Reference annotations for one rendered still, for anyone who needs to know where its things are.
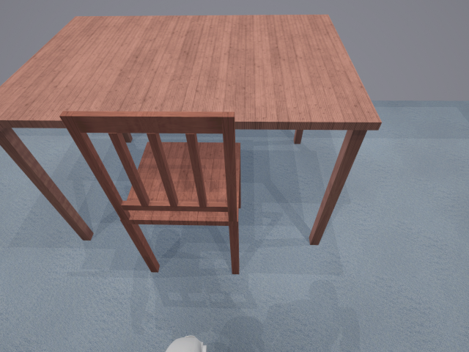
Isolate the robot left thigh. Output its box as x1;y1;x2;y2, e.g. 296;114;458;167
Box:
165;337;207;352

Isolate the table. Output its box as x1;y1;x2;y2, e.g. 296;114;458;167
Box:
0;15;382;245

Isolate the chair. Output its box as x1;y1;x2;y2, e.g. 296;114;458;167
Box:
60;111;241;274

